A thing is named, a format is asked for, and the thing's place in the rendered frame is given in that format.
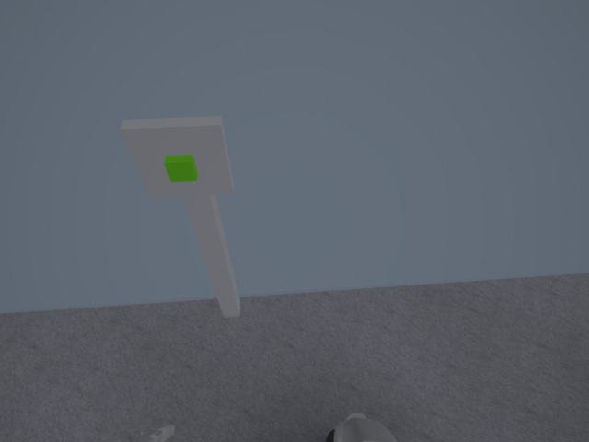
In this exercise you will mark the panel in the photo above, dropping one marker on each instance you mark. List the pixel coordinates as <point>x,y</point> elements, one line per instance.
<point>149,142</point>

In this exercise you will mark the right robot thigh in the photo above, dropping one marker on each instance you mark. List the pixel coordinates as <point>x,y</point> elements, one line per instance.
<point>362,430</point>

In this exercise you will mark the left robot hand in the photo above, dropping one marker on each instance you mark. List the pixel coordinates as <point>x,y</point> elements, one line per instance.
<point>160,433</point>

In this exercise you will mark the right robot shin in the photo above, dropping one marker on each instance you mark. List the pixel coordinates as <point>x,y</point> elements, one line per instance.
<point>355,415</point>

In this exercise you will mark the button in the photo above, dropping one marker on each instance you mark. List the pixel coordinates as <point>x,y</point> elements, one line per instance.
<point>181,168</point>

